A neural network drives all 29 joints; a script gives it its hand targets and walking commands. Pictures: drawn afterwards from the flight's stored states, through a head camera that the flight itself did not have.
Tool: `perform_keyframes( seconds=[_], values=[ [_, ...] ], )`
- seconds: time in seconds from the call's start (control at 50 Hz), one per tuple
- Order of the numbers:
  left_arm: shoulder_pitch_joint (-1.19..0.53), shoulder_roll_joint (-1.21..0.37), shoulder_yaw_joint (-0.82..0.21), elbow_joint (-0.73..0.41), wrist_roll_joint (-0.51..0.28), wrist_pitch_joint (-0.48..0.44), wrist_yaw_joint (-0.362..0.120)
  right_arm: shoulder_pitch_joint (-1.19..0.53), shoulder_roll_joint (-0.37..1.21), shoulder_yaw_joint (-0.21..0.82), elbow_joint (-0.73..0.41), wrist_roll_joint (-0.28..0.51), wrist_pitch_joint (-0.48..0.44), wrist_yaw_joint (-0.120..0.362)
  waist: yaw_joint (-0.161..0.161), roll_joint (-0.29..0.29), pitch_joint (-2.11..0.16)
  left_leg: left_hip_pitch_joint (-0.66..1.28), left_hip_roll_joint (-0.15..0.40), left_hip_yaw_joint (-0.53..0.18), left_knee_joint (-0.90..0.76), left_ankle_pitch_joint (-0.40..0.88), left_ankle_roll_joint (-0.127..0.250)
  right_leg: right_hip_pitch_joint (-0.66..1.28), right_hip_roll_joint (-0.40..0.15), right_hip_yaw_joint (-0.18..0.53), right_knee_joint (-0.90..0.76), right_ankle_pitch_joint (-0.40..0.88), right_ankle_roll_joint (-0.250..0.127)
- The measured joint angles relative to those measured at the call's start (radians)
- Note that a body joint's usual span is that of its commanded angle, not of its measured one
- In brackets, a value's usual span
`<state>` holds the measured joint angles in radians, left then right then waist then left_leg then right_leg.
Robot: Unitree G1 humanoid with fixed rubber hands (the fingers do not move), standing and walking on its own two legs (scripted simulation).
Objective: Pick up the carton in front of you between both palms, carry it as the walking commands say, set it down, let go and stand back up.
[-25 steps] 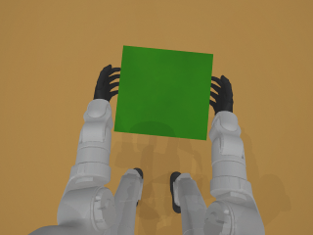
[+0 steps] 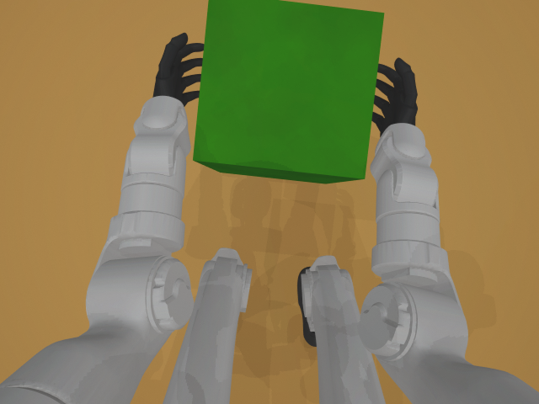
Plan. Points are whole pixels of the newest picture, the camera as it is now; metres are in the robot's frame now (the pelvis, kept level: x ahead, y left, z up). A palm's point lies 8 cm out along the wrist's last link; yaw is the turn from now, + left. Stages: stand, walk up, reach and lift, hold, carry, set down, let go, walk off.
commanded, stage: set down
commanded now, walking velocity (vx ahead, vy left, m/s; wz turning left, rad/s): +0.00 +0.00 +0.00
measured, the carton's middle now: (282, 112) +0.51 +0.02 -0.18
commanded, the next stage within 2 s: none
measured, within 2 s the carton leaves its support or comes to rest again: rests again in 1.02 s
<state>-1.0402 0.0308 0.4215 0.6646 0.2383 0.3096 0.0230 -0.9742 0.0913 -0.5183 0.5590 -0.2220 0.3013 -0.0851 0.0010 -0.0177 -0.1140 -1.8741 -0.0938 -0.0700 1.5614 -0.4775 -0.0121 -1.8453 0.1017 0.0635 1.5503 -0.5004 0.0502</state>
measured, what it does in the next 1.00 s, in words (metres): lowers itself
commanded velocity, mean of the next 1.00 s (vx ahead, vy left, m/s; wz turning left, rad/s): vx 0.00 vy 0.00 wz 0.00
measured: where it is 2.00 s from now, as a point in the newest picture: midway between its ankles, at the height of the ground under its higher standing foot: (268, 316)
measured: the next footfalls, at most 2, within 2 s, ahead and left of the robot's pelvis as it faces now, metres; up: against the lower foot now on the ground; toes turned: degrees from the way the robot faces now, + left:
none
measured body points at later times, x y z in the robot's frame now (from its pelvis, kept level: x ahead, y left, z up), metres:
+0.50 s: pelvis -0.02 +0.00 -0.11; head +0.34 +0.03 +0.16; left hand +0.54 +0.17 -0.26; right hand +0.53 -0.13 -0.26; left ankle +0.08 +0.11 -0.52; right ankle +0.08 -0.13 -0.52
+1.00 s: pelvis -0.01 +0.00 -0.17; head +0.36 +0.02 +0.07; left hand +0.56 +0.17 -0.34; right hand +0.55 -0.13 -0.34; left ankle +0.08 +0.11 -0.52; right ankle +0.08 -0.13 -0.52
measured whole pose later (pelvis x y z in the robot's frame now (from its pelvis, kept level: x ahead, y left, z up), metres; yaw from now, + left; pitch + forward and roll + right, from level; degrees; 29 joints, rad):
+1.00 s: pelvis -0.01 +0.00 -0.17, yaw -2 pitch +39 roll -2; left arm -1.50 0.32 0.22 1.01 0.02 0.24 0.06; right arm -1.41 -0.14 -0.34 0.87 0.02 0.23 -0.21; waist 0.02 -0.03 0.33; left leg -2.23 -0.09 -0.03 2.19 -0.64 -0.02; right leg -2.20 0.15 0.04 2.18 -0.66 0.08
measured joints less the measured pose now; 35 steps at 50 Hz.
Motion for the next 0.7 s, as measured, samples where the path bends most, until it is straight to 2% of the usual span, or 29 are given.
perform_keyframes(
  seconds=[0.38,0.7],
  values=[
    [-0.252,0.128,-0.049,0.138,-0.05,-0.01,0.018,-0.229,-0.087,0.015,0.103,0.05,-0.008,-0.048,0.004,-0.001,0.163,-0.256,-0.024,-0.001,0.289,-0.052,-0.013,-0.25,0.027,-0.01,0.286,-0.059,0.021],
    [-0.448,0.261,-0.176,0.249,-0.167,-0.032,0.049,-0.416,-0.19,0.109,0.214,0.183,-0.041,-0.107,0.011,-0.012,0.415,-0.35,-0.022,0.01,0.531,-0.117,-0.013,-0.339,0.048,-0.027,0.52,-0.124,0.035]
  ],
)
